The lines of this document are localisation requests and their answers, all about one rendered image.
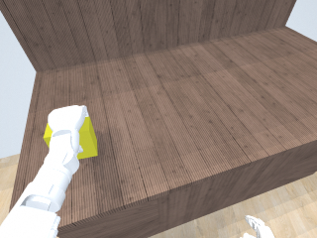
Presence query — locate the sponge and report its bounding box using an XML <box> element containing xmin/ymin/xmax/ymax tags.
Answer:
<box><xmin>44</xmin><ymin>116</ymin><xmax>98</xmax><ymax>160</ymax></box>

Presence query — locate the robot left hand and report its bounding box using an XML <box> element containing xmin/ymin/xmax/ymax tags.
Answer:
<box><xmin>48</xmin><ymin>105</ymin><xmax>89</xmax><ymax>154</ymax></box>

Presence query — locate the table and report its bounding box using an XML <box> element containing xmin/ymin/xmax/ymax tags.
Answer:
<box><xmin>0</xmin><ymin>0</ymin><xmax>317</xmax><ymax>238</ymax></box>

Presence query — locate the left robot upper arm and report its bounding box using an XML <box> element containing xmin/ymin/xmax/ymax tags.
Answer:
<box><xmin>0</xmin><ymin>205</ymin><xmax>60</xmax><ymax>238</ymax></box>

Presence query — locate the robot right hand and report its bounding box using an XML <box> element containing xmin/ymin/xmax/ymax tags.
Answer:
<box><xmin>240</xmin><ymin>215</ymin><xmax>275</xmax><ymax>238</ymax></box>

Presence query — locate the robot left forearm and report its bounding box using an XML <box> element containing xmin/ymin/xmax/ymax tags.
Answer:
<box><xmin>0</xmin><ymin>126</ymin><xmax>80</xmax><ymax>238</ymax></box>

